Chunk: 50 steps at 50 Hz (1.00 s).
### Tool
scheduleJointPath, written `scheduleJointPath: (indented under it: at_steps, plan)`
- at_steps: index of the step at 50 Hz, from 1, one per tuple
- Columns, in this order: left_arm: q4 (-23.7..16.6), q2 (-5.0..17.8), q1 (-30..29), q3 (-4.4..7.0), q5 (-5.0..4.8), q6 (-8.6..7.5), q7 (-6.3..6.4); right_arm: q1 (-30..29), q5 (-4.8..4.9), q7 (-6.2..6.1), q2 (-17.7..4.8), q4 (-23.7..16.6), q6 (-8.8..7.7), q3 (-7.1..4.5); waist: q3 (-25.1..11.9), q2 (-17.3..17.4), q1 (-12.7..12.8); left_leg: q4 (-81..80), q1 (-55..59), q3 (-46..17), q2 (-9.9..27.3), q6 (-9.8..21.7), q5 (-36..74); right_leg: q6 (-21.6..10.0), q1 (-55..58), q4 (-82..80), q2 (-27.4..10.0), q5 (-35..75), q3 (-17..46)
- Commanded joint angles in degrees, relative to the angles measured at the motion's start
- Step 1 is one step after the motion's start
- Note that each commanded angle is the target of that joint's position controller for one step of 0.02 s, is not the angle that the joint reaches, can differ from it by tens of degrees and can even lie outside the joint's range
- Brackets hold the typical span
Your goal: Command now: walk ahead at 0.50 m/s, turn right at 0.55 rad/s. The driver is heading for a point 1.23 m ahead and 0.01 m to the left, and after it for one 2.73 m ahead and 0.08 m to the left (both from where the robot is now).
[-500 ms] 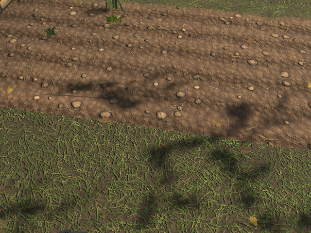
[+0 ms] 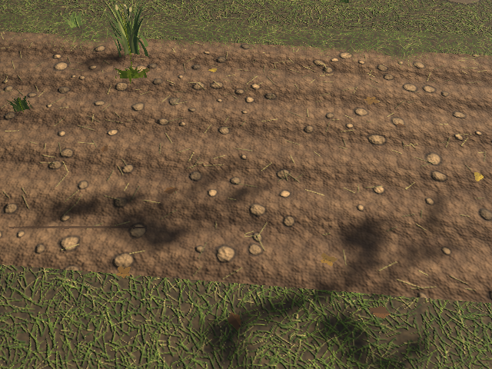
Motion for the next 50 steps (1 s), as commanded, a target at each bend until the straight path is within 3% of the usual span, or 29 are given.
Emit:
scheduleJointPath:
  at_steps: [1, 2, 3, 4, 7, 8, 9, 10, 11, 12, 13, 14, 16, 17, 18, 20, 22, 24, 29, 31, 32, 33, 34, 35, 36, 38, 40, 42, 50]
  plan:
    - [5.3, 0.0, 21.7, 0.17, -1.07, 1.34, 1.78, -14.6, -0.14, 0.2, -1.3, -5.0, -1.74, -0.25, 5.3, -4.2, 8.4, -12.6, -37.7, -3.8, 1.7, 0.2, 4.6, -9.9, 29.0, 6.0, -14.0, 10.9, 26.4]
    - [0.6, -1.6, 13.7, -1.18, -1.02, 2.14, 0.62, -13.4, -0.64, 0.96, -0.1, -5.0, -1.69, 0.57, 4.7, -0.9, 6.4, -24.4, -14.7, 1.2, 1.5, 3.3, 27.5, -7.6, 4.8, 5.2, -8.0, 2.6, 17.5]
    - [-1.5, 4.5, 5.7, -0.8, 0.89, 3.22, -1.97, -9.3, 0.01, 1.38, 1.8, -6.0, -1.27, 1.13, 5.0, -4.4, 1.0, -18.9, 16.8, 8.2, -0.6, 4.7, 35.9, -7.1, -26.7, -1.3, -5.4, -2.9, 11.7]
    - [-3.0, 7.6, 1.2, -0.31, 2.25, 2.94, -3.68, -4.7, 1.29, 1.63, 0.6, -5.5, -0.48, 0.51, 5.7, -5.1, -3.9, -8.3, 34.4, 8.5, 0.0, 2.9, 35.2, -7.3, -44.0, -1.8, -5.4, -9.7, 13.9]
    - [-3.5, 9.5, 3.4, 0.3, -2.09, 2.11, -2.96, 5.0, 1.33, 1.56, -5.4, -1.7, 0.47, -1.37, 10.6, 2.7, -8.3, -25.8, 40.1, 8.0, -0.2, 0.8, 20.5, -3.9, -32.2, 13.1, -3.6, -12.1, 17.6]
    - [-3.3, 7.0, -0.4, 1.62, -10.08, 4.61, 1.42, 8.5, 12.56, -1.99, -11.0, -1.1, -0.87, -6.64, 4.3, -0.5, -9.6, -41.8, 31.5, -3.8, 4.1, 4.1, 27.9, -2.1, -11.9, 23.7, -4.8, 11.5, 18.3]
    - [-1.0, 5.6, 2.0, 1.01, -8.41, 5.7, 2.46, 16.1, 12.58, -3.04, -11.8, 2.5, -1.69, -6.68, 0.3, 2.0, -11.2, -43.9, 37.2, -0.9, 7.8, 4.0, 41.6, 0.5, -10.2, 40.7, -3.7, 4.6, 12.2]
    - [0.0, 1.0, 4.4, 0.37, -7.2, 5.57, 2.02, 29.3, 9.58, -2.38, -9.1, 6.9, -1.88, -5.98, -8.7, 4.2, -13.2, -30.7, 58.4, -3.5, 13.3, 5.0, 56.3, 1.5, -23.9, 60.6, -0.8, -20.9, 7.9]
    - [-0.9, -1.5, 13.1, 0.09, -8.7, 5.94, 2.04, 32.3, 7.04, -1.72, -11.4, 8.8, -2.25, -6.52, -15.0, 14.4, -10.5, -9.1, 78.7, -4.2, 20.5, 8.4, 69.3, 3.9, -46.7, 80.9, -0.6, -27.1, 5.3]
    - [-3.8, 0.7, 13.8, -0.25, -9.5, 5.18, 2.31, 30.7, 7.94, -0.7, -12.0, 9.1, -1.23, -7.41, -20.5, 18.7, -10.7, -12.1, 78.5, -11.6, 22.6, 12.2, 54.1, 5.2, -54.3, 86.1, -6.3, -19.4, 1.8]
    - [-7.5, 2.1, 5.6, -0.01, -10.28, 5.3, 2.91, 30.1, 7.98, -0.57, -10.4, 9.9, -0.33, -7.29, -18.8, 15.4, -12.1, -21.5, 70.6, -17.0, 25.0, 16.4, 21.8, 6.2, -59.1, 89.1, -8.4, -13.4, -3.0]
    - [-11.2, 2.6, -2.5, 0.31, -10.2, 6.02, 3.94, 22.9, 7.84, -1.42, -8.6, 10.0, 0.08, -6.84, -13.0, 4.4, -9.6, -33.7, 56.1, -21.0, 23.9, 18.7, -10.9, 7.0, -57.4, 82.6, -11.6, -2.5, -7.4]
    - [-14.1, 0.6, -11.3, -0.03, -8.07, 8.58, 4.18, 16.9, 7.19, -2.58, -5.3, 11.5, -0.41, -5.14, 1.4, -2.2, -6.4, -39.6, 31.9, -21.1, 25.2, 19.6, -18.7, 6.2, -53.6, 80.2, -16.0, 1.9, -4.6]
    - [-14.9, -0.1, -14.5, 0.32, -8.48, 9.39, 3.69, 14.3, 7.67, -2.41, -1.2, 12.6, -1.15, -3.85, 9.4, 0.2, -4.6, -39.6, 24.1, -14.3, 20.2, 14.4, -21.9, 4.3, -55.2, 68.6, -17.2, 7.1, -0.2]
    - [-15.8, 0.4, -14.4, 0.61, -8.06, 8.63, 3.09, 9.3, 7.0, -2.51, -0.8, 11.4, -1.89, -3.16, 11.9, 2.0, -2.0, -41.7, 11.9, -5.1, 14.2, 11.0, -16.4, 4.0, -45.7, 49.3, -17.3, 14.3, 1.9]
    - [-15.1, 1.8, -14.5, 1.7, -4.9, 7.13, 2.12, 10.3, 4.7, -3.64, -4.5, 11.2, -2.07, -4.13, 7.0, 5.3, -3.3, -42.6, 3.7, 8.2, 5.6, 10.7, -5.1, 6.3, -25.2, 24.2, -14.7, 31.8, -5.5]
    - [-16.7, 0.7, -20.1, 1.5, -5.5, 6.46, 0.64, 15.1, 6.91, -4.45, -8.5, 12.9, -2.34, -5.17, 2.2, 4.4, -5.0, -44.5, 11.6, 6.6, 7.5, 12.3, 3.4, 6.9, -19.2, 10.3, -14.6, 38.8, -6.8]
    - [-18.9, 0.2, -26.7, 0.76, -6.25, 6.55, -0.44, 16.3, 8.85, -4.86, -10.6, 13.7, -1.42, -6.35, 4.1, 3.2, -6.7, -44.4, 24.2, 4.8, 10.9, 12.7, 5.2, 6.0, -24.6, 0.3, -14.6, 35.2, -6.9]
    - [-22.5, 3.2, -37.5, 1.37, -6.39, 5.85, -2.17, 24.0, 7.97, -3.45, -10.6, 15.8, 0.69, -7.6, 6.2, 2.4, -11.5, -38.3, 38.7, 3.9, 13.8, 12.2, 8.4, 2.3, -26.3, -9.9, -12.5, 22.1, -10.4]
    - [-20.5, 7.2, -29.4, 3.33, -6.03, 5.9, -1.93, 23.2, 8.08, -3.05, -11.3, 15.5, 1.05, -7.77, -0.6, 4.4, -6.4, -26.6, 36.8, 7.8, 11.0, 10.5, 27.1, -0.4, -8.4, -13.4, -8.8, 20.5, -13.4]
    - [-17.2, 11.2, -17.4, 5.18, -5.62, 5.93, -1.26, 21.7, 7.57, -3.03, -11.0, 14.4, 0.56, -7.54, -8.3, 4.4, -1.1, -12.7, 27.1, 10.7, 8.1, 8.3, 27.6, -2.9, 11.1, -9.9, -11.1, 28.2, -9.3]
    - [-14.6, 18.7, -5.7, 6.89, -4.38, 6.11, -0.65, 23.5, 6.94, -2.22, -5.3, 11.4, -1.27, -5.2, -19.7, -7.2, 1.0, 13.1, 0.7, 13.4, 0.8, 3.9, 3.6, -12.3, 39.5, -10.9, -27.9, 26.1, 15.5]
    - [-12.2, 17.0, 0.6, 6.54, -5.04, 6.76, -0.2, 23.2, 7.49, -1.07, -5.9, 12.7, -3.52, -5.4, -28.1, -11.2, 1.9, 24.2, -7.4, 2.4, -4.0, 3.9, -31.0, -16.1, 44.6, -20.5, -34.1, 24.0, 33.6]
    - [-12.0, 14.3, -3.3, 5.52, -4.74, 6.94, 0.0, 18.3, 9.42, -0.91, -9.8, 11.4, -4.14, -7.19, -19.7, -8.2, 1.2, 27.9, -15.0, 0.5, -1.1, 4.4, -29.0, -13.5, 39.6, -21.6, -31.9, 22.4, 25.9]
    - [-12.8, 12.0, -10.4, 4.87, -5.3, 6.75, 0.14, 13.8, 9.72, -1.83, -9.6, 9.9, -3.79, -7.34, -11.3, -6.4, -1.6, 24.9, -15.0, 3.2, 1.7, 4.6, -22.9, -10.9, 28.2, -22.8, -29.4, 26.8, 15.8]
    - [-13.5, 6.9, -20.4, 3.78, -4.91, 5.56, -0.61, 13.3, 8.17, -3.24, -7.9, 9.9, -1.77, -8.06, -4.2, -4.7, -7.8, 16.4, -5.2, 2.6, 4.6, 4.1, -15.7, -6.6, 9.3, -27.8, -24.2, 31.6, 4.7]
    - [-11.9, 6.5, -20.9, 4.14, -4.23, 4.37, -1.21, 15.9, 8.2, -3.38, -4.5, 10.8, 0.16, -7.7, -3.5, -4.7, -10.1, 14.9, 0.3, 2.0, 4.1, 4.4, -11.5, -6.1, 2.2, -31.2, -23.5, 32.2, 0.4]
    - [-9.6, 7.6, -18.5, 4.59, -3.91, 3.56, -0.56, 14.1, 8.09, -3.55, -4.5, 9.9, 0.75, -8.1, -2.1, -3.5, -10.4, 11.9, -1.5, -0.1, 3.5, 4.6, -6.4, -6.1, 1.3, -33.1, -23.7, 34.5, -3.1]
    - [-3.8, 9.7, -12.9, 4.92, -4.74, 3.2, 1.99, -2.0, 7.65, -1.32, -3.5, 4.2, 0.34, -7.4, 3.0, -3.0, -6.0, -13.3, -1.5, 2.9, 0.3, 5.8, 12.4, -2.3, 6.7, -34.5, -23.5, 34.4, -13.5]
